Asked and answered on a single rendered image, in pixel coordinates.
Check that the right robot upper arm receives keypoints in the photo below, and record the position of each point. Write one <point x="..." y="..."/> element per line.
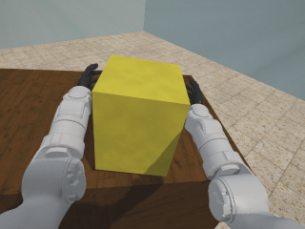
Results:
<point x="242" y="203"/>

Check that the pedestal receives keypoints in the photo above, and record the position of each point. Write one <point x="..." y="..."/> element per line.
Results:
<point x="112" y="200"/>

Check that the left robot hand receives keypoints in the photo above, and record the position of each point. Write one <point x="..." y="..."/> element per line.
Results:
<point x="87" y="78"/>

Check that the left robot upper arm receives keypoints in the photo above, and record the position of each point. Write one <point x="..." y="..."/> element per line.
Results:
<point x="50" y="186"/>

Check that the right robot hand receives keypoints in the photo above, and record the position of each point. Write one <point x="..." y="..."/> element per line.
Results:
<point x="196" y="94"/>

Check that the left robot forearm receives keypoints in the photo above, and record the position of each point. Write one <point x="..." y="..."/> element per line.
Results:
<point x="68" y="128"/>

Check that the right robot forearm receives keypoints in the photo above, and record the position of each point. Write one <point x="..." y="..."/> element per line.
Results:
<point x="219" y="158"/>

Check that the carton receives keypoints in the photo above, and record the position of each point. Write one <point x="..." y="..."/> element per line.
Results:
<point x="139" y="108"/>

